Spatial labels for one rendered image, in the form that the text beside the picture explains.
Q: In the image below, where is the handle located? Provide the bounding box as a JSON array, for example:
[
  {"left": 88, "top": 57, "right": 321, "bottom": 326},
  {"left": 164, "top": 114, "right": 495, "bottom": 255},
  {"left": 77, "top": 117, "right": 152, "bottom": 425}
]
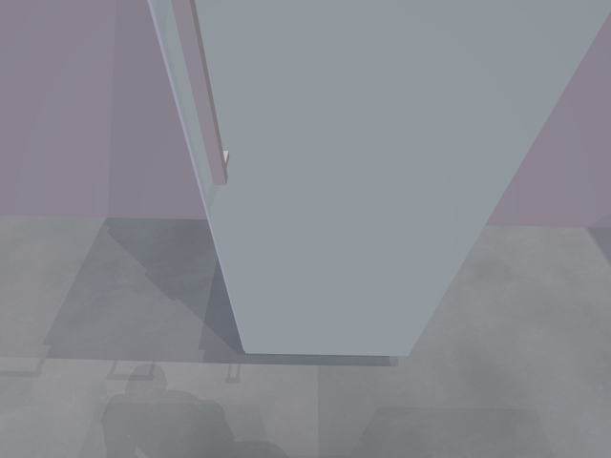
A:
[{"left": 171, "top": 0, "right": 229, "bottom": 185}]

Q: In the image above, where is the fridge door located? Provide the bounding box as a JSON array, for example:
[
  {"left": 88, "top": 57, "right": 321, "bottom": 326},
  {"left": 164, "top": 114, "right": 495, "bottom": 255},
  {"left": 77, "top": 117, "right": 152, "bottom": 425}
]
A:
[{"left": 151, "top": 0, "right": 611, "bottom": 356}]

